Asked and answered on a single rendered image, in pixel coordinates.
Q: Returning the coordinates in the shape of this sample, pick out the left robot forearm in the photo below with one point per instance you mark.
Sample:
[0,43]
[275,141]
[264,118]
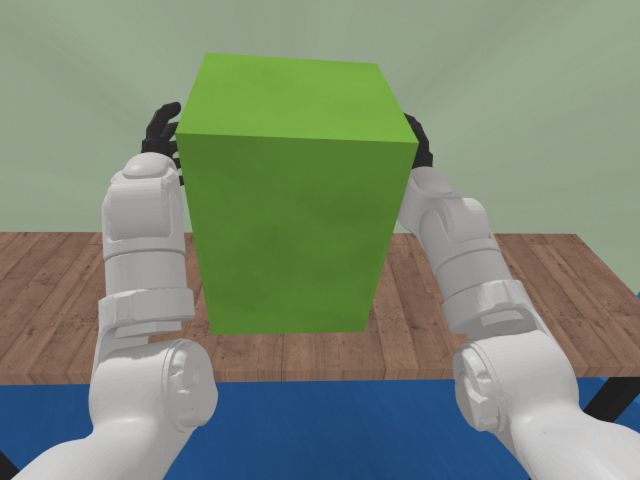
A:
[143,250]

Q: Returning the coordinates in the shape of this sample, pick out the right robot upper arm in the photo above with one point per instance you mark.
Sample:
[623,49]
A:
[519,387]

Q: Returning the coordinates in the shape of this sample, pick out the right robot forearm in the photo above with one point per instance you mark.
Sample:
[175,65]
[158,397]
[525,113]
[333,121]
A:
[481,299]

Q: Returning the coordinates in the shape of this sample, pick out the right robot hand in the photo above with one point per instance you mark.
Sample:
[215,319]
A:
[423,156]

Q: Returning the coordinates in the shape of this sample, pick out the left robot upper arm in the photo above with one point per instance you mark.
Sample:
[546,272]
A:
[145,403]

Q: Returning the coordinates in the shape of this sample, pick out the left robot hand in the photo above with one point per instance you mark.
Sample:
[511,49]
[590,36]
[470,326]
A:
[158,133]

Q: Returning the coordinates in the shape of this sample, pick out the table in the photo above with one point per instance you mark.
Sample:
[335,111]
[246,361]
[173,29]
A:
[51,282]

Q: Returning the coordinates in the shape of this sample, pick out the carton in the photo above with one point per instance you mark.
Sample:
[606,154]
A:
[294,172]

